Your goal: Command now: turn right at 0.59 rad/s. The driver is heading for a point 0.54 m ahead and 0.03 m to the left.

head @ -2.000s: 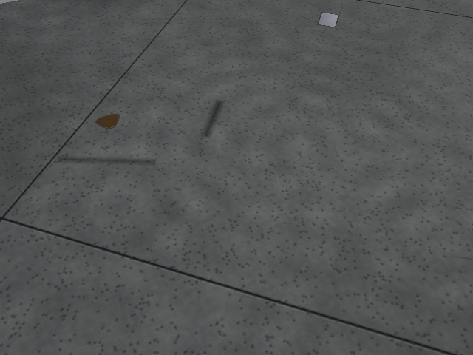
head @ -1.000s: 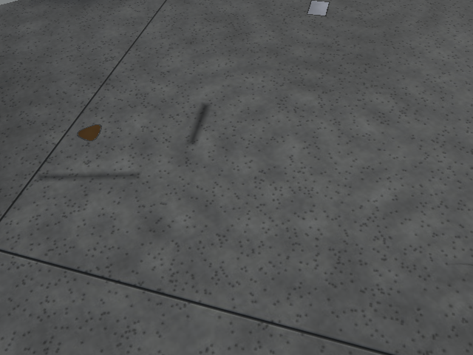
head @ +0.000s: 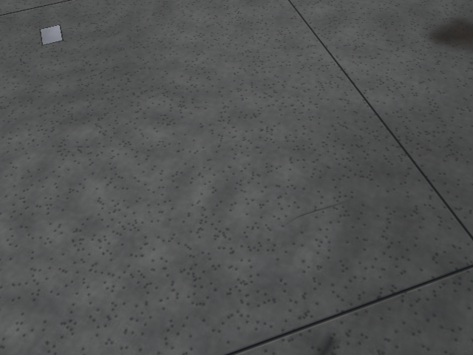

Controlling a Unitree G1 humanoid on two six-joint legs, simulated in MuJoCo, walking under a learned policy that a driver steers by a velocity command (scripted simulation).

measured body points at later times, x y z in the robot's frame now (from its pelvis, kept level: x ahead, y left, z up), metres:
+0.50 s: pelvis +0.04 +0.03 +0.01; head +0.05 +0.05 +0.46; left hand +0.18 +0.28 -0.12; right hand +0.05 -0.23 -0.11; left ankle +0.02 +0.13 -0.74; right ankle +0.02 -0.09 -0.70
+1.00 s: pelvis +0.22 -0.03 +0.00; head +0.25 -0.04 +0.45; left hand +0.22 +0.23 -0.13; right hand +0.35 -0.28 -0.13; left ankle +0.38 +0.09 -0.69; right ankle +0.11 -0.09 -0.74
